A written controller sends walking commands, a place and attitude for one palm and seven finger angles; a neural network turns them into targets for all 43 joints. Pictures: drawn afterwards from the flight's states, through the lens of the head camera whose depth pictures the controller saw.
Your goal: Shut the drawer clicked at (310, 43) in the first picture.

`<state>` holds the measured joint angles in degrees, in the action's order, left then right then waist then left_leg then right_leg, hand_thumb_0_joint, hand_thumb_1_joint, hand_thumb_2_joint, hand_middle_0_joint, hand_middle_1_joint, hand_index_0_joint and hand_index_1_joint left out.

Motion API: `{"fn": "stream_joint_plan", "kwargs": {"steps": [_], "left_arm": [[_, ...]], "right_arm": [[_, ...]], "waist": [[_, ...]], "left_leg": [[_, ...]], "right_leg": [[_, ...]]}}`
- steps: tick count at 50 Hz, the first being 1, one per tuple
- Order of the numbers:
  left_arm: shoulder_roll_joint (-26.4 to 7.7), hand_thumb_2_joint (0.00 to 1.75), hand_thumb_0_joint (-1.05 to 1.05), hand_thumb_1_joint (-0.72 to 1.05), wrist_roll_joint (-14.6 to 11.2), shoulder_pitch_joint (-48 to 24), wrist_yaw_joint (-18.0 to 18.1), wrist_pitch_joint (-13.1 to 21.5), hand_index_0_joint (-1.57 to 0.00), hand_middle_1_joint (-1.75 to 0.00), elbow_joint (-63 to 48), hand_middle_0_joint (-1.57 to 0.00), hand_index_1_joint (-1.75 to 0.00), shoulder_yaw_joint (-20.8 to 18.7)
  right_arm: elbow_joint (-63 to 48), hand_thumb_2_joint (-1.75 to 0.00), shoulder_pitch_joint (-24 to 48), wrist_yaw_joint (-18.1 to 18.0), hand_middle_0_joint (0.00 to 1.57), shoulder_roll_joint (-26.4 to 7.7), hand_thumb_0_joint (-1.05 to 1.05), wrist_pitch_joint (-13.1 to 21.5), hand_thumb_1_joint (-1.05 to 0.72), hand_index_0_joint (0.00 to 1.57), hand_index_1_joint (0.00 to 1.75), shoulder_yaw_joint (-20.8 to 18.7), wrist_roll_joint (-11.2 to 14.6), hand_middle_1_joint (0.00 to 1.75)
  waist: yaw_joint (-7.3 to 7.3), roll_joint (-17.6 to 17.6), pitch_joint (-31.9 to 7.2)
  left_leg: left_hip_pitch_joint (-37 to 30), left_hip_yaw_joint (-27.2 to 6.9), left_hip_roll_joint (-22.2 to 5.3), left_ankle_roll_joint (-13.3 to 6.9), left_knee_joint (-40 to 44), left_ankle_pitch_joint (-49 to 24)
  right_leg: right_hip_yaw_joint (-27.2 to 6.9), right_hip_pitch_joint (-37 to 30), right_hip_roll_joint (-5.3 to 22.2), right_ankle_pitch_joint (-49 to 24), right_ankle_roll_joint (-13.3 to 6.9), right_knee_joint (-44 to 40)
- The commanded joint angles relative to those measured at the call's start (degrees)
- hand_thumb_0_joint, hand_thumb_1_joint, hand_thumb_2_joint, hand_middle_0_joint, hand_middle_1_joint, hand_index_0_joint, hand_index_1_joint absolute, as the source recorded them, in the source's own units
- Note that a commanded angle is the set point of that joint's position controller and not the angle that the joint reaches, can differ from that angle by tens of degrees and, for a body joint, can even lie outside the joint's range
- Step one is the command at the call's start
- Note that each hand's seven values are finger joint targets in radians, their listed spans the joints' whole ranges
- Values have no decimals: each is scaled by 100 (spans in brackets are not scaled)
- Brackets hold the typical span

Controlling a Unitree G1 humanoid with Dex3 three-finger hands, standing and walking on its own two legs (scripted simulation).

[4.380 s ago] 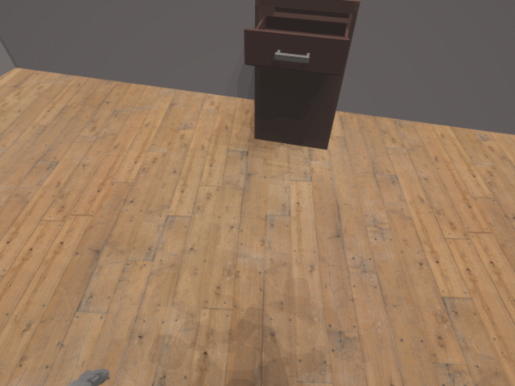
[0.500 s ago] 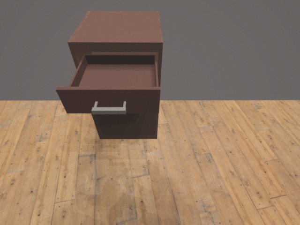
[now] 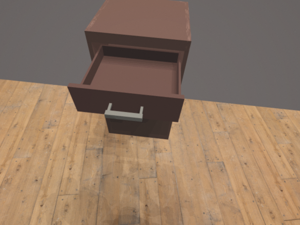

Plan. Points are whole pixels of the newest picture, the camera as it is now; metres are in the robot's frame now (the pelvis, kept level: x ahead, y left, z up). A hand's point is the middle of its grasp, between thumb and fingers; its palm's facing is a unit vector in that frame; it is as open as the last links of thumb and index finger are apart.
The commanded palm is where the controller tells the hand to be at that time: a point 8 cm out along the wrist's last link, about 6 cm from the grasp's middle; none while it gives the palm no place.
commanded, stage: take the last steps up to it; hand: left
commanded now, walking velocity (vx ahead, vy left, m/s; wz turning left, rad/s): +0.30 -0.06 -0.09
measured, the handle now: (124, 111) +0.49 +0.14 -0.06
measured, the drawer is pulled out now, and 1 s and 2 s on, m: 0.30 0.30 0.30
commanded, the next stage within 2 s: come to a stop and stand still in 0.44 s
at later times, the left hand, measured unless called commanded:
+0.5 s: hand (116, 196) +0.22 +0.13 -0.15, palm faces +0.02 -0.97 -0.24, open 7.3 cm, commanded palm none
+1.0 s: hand (111, 200) +0.21 +0.14 -0.17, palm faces -0.01 -0.98 -0.21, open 7.4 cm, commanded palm none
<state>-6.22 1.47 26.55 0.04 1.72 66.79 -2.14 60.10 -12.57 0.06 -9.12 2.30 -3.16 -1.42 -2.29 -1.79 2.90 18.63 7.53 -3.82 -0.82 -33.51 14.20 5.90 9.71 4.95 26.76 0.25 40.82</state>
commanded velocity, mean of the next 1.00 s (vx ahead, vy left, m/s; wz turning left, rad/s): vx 0.02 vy -0.02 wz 0.00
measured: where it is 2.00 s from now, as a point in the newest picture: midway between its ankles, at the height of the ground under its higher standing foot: outside the picture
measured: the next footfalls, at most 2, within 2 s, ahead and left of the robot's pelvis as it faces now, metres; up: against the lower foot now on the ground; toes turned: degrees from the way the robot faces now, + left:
right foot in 0.34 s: +0.21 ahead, -0.14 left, +0.00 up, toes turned -11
left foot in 0.74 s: +0.30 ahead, +0.06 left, +0.00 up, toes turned +2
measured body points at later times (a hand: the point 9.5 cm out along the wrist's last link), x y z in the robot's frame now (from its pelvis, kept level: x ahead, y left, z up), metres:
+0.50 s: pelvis +0.15 -0.06 +0.01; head +0.17 -0.08 +0.46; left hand +0.22 +0.18 -0.13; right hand +0.13 -0.28 -0.16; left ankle +0.10 +0.08 -0.65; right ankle +0.17 -0.13 -0.73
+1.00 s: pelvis +0.18 -0.04 +0.01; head +0.23 -0.03 +0.46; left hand +0.21 +0.20 -0.15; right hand +0.27 -0.26 -0.14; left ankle +0.26 +0.06 -0.73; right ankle +0.11 -0.17 -0.67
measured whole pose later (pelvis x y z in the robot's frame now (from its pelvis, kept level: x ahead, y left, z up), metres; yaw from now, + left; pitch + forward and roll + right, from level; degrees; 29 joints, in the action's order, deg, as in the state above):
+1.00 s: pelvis +0.18 -0.04 +0.01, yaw -4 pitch +0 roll -1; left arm -10.3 1.3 12.2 2.1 -2.6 60.4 -2.9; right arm 57.4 -3.9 -2.3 -7.5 -1.7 -1.4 -0.7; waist -1.7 -0.9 6.5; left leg 18.8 6.5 -2.2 -2.4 -27.2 8.2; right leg -0.2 20.2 0.9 29.7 1.5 55.8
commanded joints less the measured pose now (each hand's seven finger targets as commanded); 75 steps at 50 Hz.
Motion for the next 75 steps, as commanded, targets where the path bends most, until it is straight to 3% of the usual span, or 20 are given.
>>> {"fn": "stream_joint_plan", "kwargs": {"steps": [1,6,11,15,16,17,18,23,33,36,38,40,46,54,56,58,60,67,69,75], "left_arm": [[-465,90,0,90,-2,-738,10,107,-20,-30,-692,-20,-30,-105],[-311,90,0,90,-9,-641,-89,-51,-20,-30,-634,-20,-30,-132],[-417,90,0,90,-4,-1119,-108,-85,-20,-30,-871,-20,-30,-141],[-658,90,0,90,27,-638,-90,-13,-20,-30,-738,-20,-30,-230],[-949,90,0,90,43,-179,-54,53,-20,-30,-625,-20,-30,-282],[-1553,90,0,90,73,233,13,129,-20,-30,-513,-20,-30,-399],[-1747,90,0,90,-40,461,50,113,-20,-30,-524,-20,-30,-386],[-927,90,0,90,-48,-891,131,201,-20,-30,-838,-20,-30,-175],[-937,90,0,90,-42,-754,223,56,-20,-30,-595,-20,-30,-46],[-985,90,0,90,-79,-745,261,-78,-20,-30,-565,-20,-30,-74],[-663,90,0,90,-108,-480,327,-179,-20,-30,-625,-20,-30,-22],[-677,90,0,90,-105,-483,323,-297,-20,-30,-561,-20,-30,-19],[-723,90,0,90,-42,-699,254,-409,-20,-30,-664,-20,-30,-128],[-658,90,0,90,-37,-521,216,-389,-20,-30,-761,-20,-30,-80],[-943,90,0,90,23,-411,233,-335,-20,-30,-699,-20,-30,-86],[-1495,90,0,90,24,-1097,232,-300,-20,-30,-953,-20,-30,-94],[-1379,90,0,90,21,-1603,255,-276,-20,-30,-1101,-20,-30,-104],[-1101,90,0,90,-77,-1057,208,-135,-20,-30,-715,-20,-30,-8],[-919,90,0,90,-146,-953,200,-122,-20,-30,-602,-20,-30,32],[-913,90,0,90,-152,-968,186,-155,-20,-30,-346,-20,-30,44]], "right_arm": [[187,-90,-1457,-168,20,-995,0,97,-90,20,30,-180,-13,30],[46,-90,-710,-183,20,-544,0,221,-90,20,30,-37,7,30],[39,-90,-658,-125,20,-740,0,133,-90,20,30,-124,-22,30],[60,-90,-562,-93,20,-750,0,25,-90,20,30,-141,-36,30],[65,-90,-584,-68,20,-611,0,37,-90,20,30,-113,-6,30],[-37,-90,-760,-25,20,-177,0,47,-90,20,30,-20,34,30],[-218,-90,-558,-41,20,-348,0,-5,-90,20,30,-7,61,30],[43,-90,-540,-31,20,-199,0,-95,-90,20,30,-25,14,30],[24,-90,-155,-132,20,-103,0,-236,-90,20,30,183,124,30],[49,-90,-315,-176,20,-430,0,-245,-90,20,30,83,111,30],[-18,-90,-420,-239,20,-872,0,-249,-90,20,30,22,89,30],[-64,-90,-107,-301,20,-856,0,-278,-90,20,30,29,90,30],[-359,-90,243,-332,20,-956,0,-334,-90,20,30,-93,45,30],[-344,-90,335,-174,20,-965,0,-418,-90,20,30,-189,31,30],[-312,-90,151,-112,20,-696,0,-454,-90,20,30,-176,89,30],[-465,-90,291,-54,20,-339,0,-521,-90,20,30,-71,93,30],[-396,-90,404,-38,20,-462,0,-561,-90,20,30,-103,53,30],[95,-90,-244,-141,20,-290,0,-337,-90,20,30,99,92,30],[252,-90,-437,-196,20,-428,0,-208,-90,20,30,165,86,30],[451,-90,-403,-248,20,-467,0,-176,-90,20,30,233,99,30]], "waist": [[722,1064,-98],[223,927,286],[235,906,438],[-79,354,208],[-309,-232,-39],[-413,-1912,-313],[-452,-1904,-514],[217,-258,-138],[168,-444,-349],[260,-64,-409],[193,1039,-524],[140,1712,-347],[201,488,-770],[140,1085,-686],[136,227,-502],[267,-1146,128],[253,-1360,508],[238,-327,119],[190,333,-161],[108,783,-282]], "left_leg": [[-1826,-2455,-2021,-1053,2136,244],[-820,-808,-1378,-793,2258,-1025],[-509,-614,-1338,-791,2194,-389],[-149,-388,-987,-444,1105,312],[206,-2,-603,-230,80,329],[1254,435,74,29,-1671,1473],[1438,-126,127,12,-2795,2226],[1067,-620,-318,102,-3249,527],[-65,-399,50,276,-218,70],[-1038,-548,-182,142,742,-2361],[-1467,-1360,-1282,-503,802,-5020],[-981,-1681,-1529,-959,1462,-4659],[-1278,-1438,-1537,-1151,1232,-3778],[-452,-1391,-1089,-624,1541,-286],[145,-973,-448,-138,1017,583],[83,-425,185,251,-191,997],[97,-806,103,132,-1101,983],[-540,-665,97,217,582,-66],[-1041,-1138,-252,91,1143,-1601],[-771,-1094,-316,51,1389,-1222]], "right_leg": [[-370,2827,123,32,-198,2728],[-319,2057,303,-880,-19,1556],[1,1436,125,-1164,32,146],[260,28,-207,-1594,-5,-948],[-177,-657,49,-1455,-110,-1347],[-2060,-1379,1398,-1379,-565,-2133],[-2951,-1260,1969,-1548,-987,-2785],[-1067,3,1242,-3022,-892,-2678],[-535,-332,946,-5508,-865,-2016],[-432,85,642,-4472,-477,-1350],[-116,506,-20,-1671,-59,-882],[-240,598,-273,596,36,335],[-748,1348,-340,349,123,1910],[-311,79,-348,-623,33,-958],[-667,-433,-91,-1163,-92,-2183],[-2103,1123,1283,205,-754,-3163],[-1964,1689,1102,293,-859,-3274],[-1139,369,579,-2426,-578,-2136],[-940,284,178,-2404,-282,-1848],[-830,-378,62,-2047,-172,-2038]]}}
